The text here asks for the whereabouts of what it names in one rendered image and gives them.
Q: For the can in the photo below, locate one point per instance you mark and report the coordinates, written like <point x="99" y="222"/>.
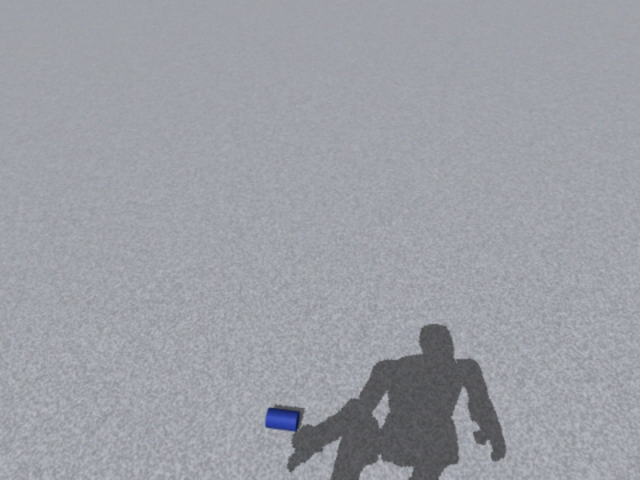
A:
<point x="282" y="419"/>

